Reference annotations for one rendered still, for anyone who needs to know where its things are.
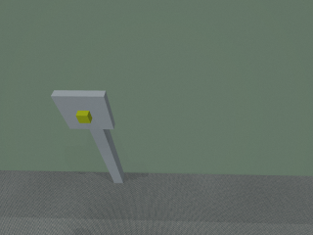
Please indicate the panel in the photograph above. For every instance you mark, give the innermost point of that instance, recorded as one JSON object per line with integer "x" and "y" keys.
{"x": 97, "y": 103}

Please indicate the button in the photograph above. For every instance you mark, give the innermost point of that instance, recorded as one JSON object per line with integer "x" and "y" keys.
{"x": 84, "y": 116}

